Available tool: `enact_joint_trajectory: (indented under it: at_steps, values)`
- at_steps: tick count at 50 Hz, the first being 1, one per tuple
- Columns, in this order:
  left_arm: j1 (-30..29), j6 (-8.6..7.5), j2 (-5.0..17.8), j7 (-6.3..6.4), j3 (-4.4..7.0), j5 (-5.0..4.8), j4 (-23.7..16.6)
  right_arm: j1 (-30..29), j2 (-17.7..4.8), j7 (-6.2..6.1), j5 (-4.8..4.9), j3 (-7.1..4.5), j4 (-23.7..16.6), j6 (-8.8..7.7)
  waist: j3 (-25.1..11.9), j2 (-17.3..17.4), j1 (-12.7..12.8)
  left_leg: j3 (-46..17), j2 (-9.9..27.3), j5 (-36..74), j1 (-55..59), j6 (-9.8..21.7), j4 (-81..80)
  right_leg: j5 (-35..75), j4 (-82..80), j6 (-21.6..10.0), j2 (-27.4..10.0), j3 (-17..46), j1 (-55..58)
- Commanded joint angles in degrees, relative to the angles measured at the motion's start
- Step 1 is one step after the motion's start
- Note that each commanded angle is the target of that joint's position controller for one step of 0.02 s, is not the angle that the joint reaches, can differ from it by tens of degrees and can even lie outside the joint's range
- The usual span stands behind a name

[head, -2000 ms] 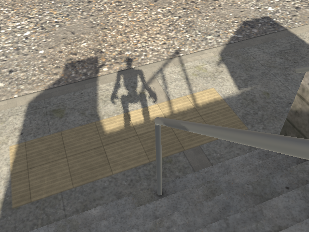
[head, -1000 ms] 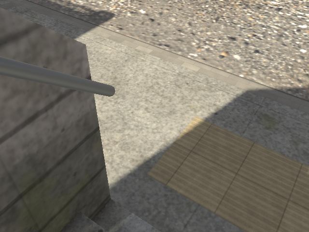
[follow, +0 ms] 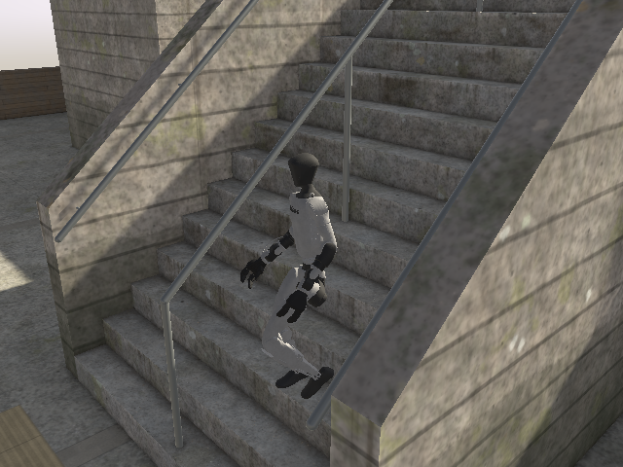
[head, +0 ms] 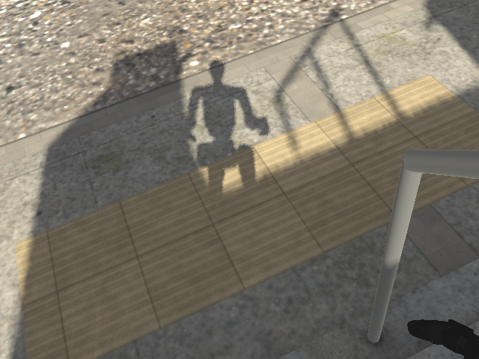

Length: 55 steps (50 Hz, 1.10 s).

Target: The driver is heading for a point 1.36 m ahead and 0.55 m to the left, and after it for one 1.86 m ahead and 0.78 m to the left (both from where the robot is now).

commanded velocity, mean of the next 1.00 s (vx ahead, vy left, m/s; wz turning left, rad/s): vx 0.15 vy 0.00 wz -0.08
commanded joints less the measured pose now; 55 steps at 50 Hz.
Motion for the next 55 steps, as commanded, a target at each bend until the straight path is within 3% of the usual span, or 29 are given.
enact_joint_trajectory:
  at_steps: [1,4,5,7,8,9,10,11,13,16,17,19,22,26,34,35,37,39,41,42,43,45,46,47,48,49,51,53,55]
  values:
    - [0.75,-0.55,6.86,0.04,2.45,0.11,-2.24,-1.66,-3.71,1.30,0.72,-0.42,-3.19,-1.27,-9.93,-13.25,0.34,-2.27,3.99,-0.81,3.81,0.81,-10.54,43.43,-6.61,-13.68,-13.55,12.30,12.34]
    - [-4.96,-0.54,7.97,-0.85,2.90,0.18,-3.09,5.02,-4.19,2.66,1.07,-0.36,-0.44,-1.84,-9.26,-16.03,-2.85,1.60,3.62,-4.06,17.73,2.30,-16.87,49.66,-7.85,-12.62,-12.15,12.44,3.16]
    - [-4.00,0.04,7.51,-1.38,3.25,-1.84,-3.32,1.42,-2.91,2.87,1.99,0.28,-2.45,-1.15,-4.82,-16.50,-1.87,3.78,2.64,-16.05,17.00,3.41,-36.58,45.55,-11.24,-11.47,-9.23,9.66,5.08]
    - [-6.76,-0.60,6.50,-2.14,3.21,-0.91,-3.22,12.99,-1.47,3.61,2.00,0.07,2.91,-1.53,-7.97,-18.32,-6.49,7.35,2.11,-6.25,36.84,5.36,-52.29,38.00,-10.19,-10.12,-7.79,7.70,-0.27]
    - [-4.68,-0.77,3.36,-2.56,2.94,-1.01,-3.00,16.67,-2.71,3.93,0.91,-0.27,5.02,-1.70,-7.96,-12.16,-5.56,2.80,2.84,-1.62,41.45,7.59,-56.39,28.33,-3.10,-6.83,-2.73,4.28,-2.07]
    - [-2.72,-1.24,0.87,-3.27,2.64,-1.57,-3.61,17.61,-5.66,3.81,0.00,-0.60,5.84,-1.62,-7.31,0.24,-2.93,-10.63,10.11,21.24,46.81,12.49,-55.70,8.58,3.38,-2.50,1.69,6.24,-12.57]
    - [-0.91,-2.31,0.45,-3.83,3.02,-2.69,-1.90,19.26,-4.27,3.43,-1.21,-0.15,7.11,-1.31,-4.49,7.35,-1.71,-22.03,17.65,34.74,48.12,16.09,-59.78,-10.52,7.12,0.52,4.73,8.01,-21.27]
    - [-5.33,-3.08,3.17,-3.51,4.02,-5.34,-3.01,19.11,-4.00,3.32,-2.76,-0.20,7.57,-2.21,-2.30,7.78,-1.73,-32.29,21.62,22.33,43.80,19.68,-66.78,-14.81,4.11,1.12,1.22,8.09,-23.39]
    - [-8.91,-2.83,4.45,-2.82,4.49,-4.27,-0.68,11.22,-8.55,1.88,-2.16,-1.61,6.56,-2.33,1.52,3.71,-0.43,-28.39,20.07,7.02,32.42,20.97,-68.44,-2.10,7.49,2.76,-2.48,0.40,-16.72]
    - [-0.95,-1.60,-1.61,-4.66,2.43,-1.32,3.74,4.88,-2.16,0.77,-0.50,1.13,6.37,-1.62,-0.61,2.49,4.33,-15.91,15.13,-9.16,16.55,18.21,-71.24,11.44,6.86,2.32,-5.34,-6.05,5.03]
    - [-0.01,-1.22,-3.16,-4.61,1.81,-1.36,3.87,8.03,-0.42,0.95,0.41,1.70,8.06,-1.06,1.16,1.53,5.01,-11.28,12.01,-11.27,17.87,15.36,-71.92,8.72,-6.89,1.18,-4.77,-8.51,7.86]
    - [-0.95,-1.28,-2.91,-4.88,1.19,-0.43,4.80,16.62,-1.46,1.26,0.30,1.44,11.48,-1.57,1.27,2.66,1.85,-10.66,11.26,-11.76,21.08,13.66,-72.92,10.80,-13.47,0.59,-5.11,-7.66,13.74]
    - [-1.72,-1.85,1.59,-4.72,1.61,-1.33,7.56,22.28,-3.74,0.53,0.76,0.47,12.30,-1.70,5.14,-4.64,-2.45,-8.46,9.60,-15.35,28.60,10.93,-74.49,11.40,-21.80,-0.38,-6.87,-4.55,7.00]
    - [1.06,-2.89,-0.25,-4.81,0.97,-0.79,10.57,23.03,-1.99,-0.08,0.33,0.68,13.60,-0.33,1.21,-3.63,-2.64,-3.97,7.67,-5.71,37.31,9.85,-71.74,17.71,-26.08,-0.25,-6.64,-5.12,7.03]
    - [5.21,-3.60,0.83,-3.72,1.57,-0.89,14.05,21.93,-1.25,-0.10,0.45,0.70,15.55,-0.43,-2.54,-4.12,-1.81,-2.21,6.82,6.35,40.70,9.72,-71.33,26.41,-26.57,-0.73,-6.88,-6.91,9.93]
    - [6.62,-3.51,0.33,-3.65,1.43,-0.80,14.68,22.98,-0.65,-0.01,0.28,0.90,16.20,-0.56,-4.23,-3.99,-1.88,-2.37,6.79,-3.11,40.38,9.59,-73.74,18.89,-27.11,-0.51,-6.26,-7.72,11.39]
    - [4.77,-3.63,2.40,-3.25,2.44,-1.44,13.61,21.86,-5.01,-0.30,1.26,-0.87,15.51,-0.69,-0.33,-1.10,-2.55,-5.47,7.75,-29.79,36.88,12.04,-77.73,-0.89,-22.16,-1.00,-2.21,-12.50,6.36]
    - [-1.55,-5.40,2.44,-3.44,2.47,-1.68,10.33,19.82,-7.48,-0.32,1.77,-1.63,12.76,-1.57,5.73,4.16,-3.98,-13.55,14.52,-40.93,33.40,17.38,-83.29,-0.85,-14.92,-1.37,-2.16,-16.53,-1.32]
    - [-8.55,-7.86,0.81,-4.07,1.55,-0.78,6.99,19.44,-6.23,-0.20,1.99,-1.48,11.45,-2.14,7.38,2.51,-5.16,-15.73,17.84,-30.75,33.81,19.62,-81.63,4.61,-14.42,-1.47,-6.19,-17.56,-3.47]
    - [-6.70,-8.97,0.70,-5.35,1.56,-0.07,7.74,18.85,-7.02,-0.36,1.00,-2.08,11.18,-2.33,5.44,5.59,-4.54,-16.89,20.86,-24.80,33.81,21.29,-79.01,9.28,-5.82,-1.30,-9.26,-15.71,-2.95]
    - [-3.92,-9.39,1.13,-5.49,1.69,-1.34,7.45,17.35,-6.79,-0.02,2.06,-1.62,9.16,-2.41,5.61,2.85,-2.11,-14.16,17.74,-21.56,32.34,19.78,-75.50,0.28,-13.48,-2.58,-7.22,-18.85,-1.55]
    - [6.78,-11.04,3.36,-6.23,2.98,-0.30,11.29,14.25,-5.22,0.15,1.81,-1.51,7.20,-2.66,1.41,1.89,1.93,-11.87,15.83,-13.57,24.56,18.62,-63.94,3.89,-7.60,-2.89,-8.02,-18.36,9.84]
    - [12.51,-11.39,5.77,-6.02,4.13,-0.54,12.15,13.72,-2.43,0.31,1.64,-0.46,5.75,-2.87,0.59,-4.73,4.25,-7.90,9.90,-12.99,18.54,15.88,-51.98,7.30,-11.74,-4.07,-8.62,-15.67,16.11]
    - [17.47,-11.43,9.89,-5.73,5.64,-0.27,12.82,15.03,-0.04,0.27,1.64,0.11,4.18,-3.61,-2.16,-17.04,4.61,-0.95,1.27,-13.83,8.81,11.62,-33.46,4.32,-18.52,-9.37,-15.77,-1.75,22.47]
    - [20.47,-11.54,10.76,-6.45,6.53,-0.09,13.98,11.90,-1.42,-0.61,2.11,-0.36,2.02,-4.58,-2.19,-19.70,7.49,-4.68,-0.73,-24.20,-3.37,12.23,-23.09,-2.19,-25.32,-14.56,-24.40,12.65,24.40]
    - [18.23,-11.97,9.53,-7.06,6.38,-0.24,13.36,10.64,-2.62,-0.93,3.27,-1.01,0.80,-5.14,-0.11,-11.00,5.94,-10.49,2.74,-18.50,-9.41,13.91,-19.54,-4.24,-23.82,-14.89,-27.03,13.28,22.49]
    - [13.24,-12.06,5.91,-7.66,5.73,-0.02,12.15,13.13,-1.64,-0.63,2.42,-1.12,1.42,-4.77,-0.95,-6.20,2.43,-12.44,7.87,-7.46,-13.69,16.47,-16.53,7.24,-15.61,-10.94,-27.39,5.63,18.83]
    - [10.68,-11.97,3.96,-8.03,4.64,0.58,12.52,20.16,-2.60,1.46,0.36,-2.10,4.15,-4.40,-5.79,-7.91,-2.55,-9.33,6.92,4.14,-4.67,17.34,-17.18,16.33,-5.94,-4.71,-20.79,-4.89,9.53]
    - [2.92,-12.97,1.25,-6.58,2.89,0.56,9.94,20.54,-4.30,3.22,0.98,-3.05,5.41,-4.15,-4.64,-11.89,-4.78,-6.16,6.30,18.82,1.87,17.70,-25.18,8.65,-2.30,0.62,-17.12,-14.81,-1.33]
